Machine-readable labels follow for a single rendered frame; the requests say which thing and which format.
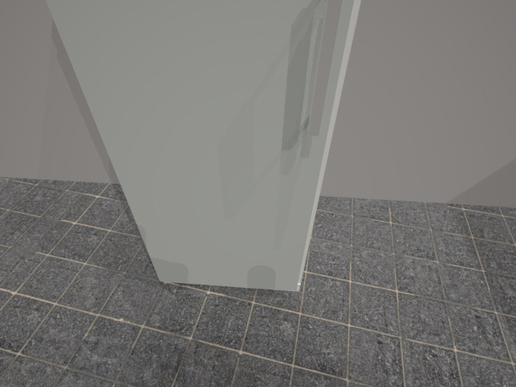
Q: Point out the handle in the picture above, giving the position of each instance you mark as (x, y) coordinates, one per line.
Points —
(327, 44)

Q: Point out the fridge door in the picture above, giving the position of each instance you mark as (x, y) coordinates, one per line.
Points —
(203, 107)

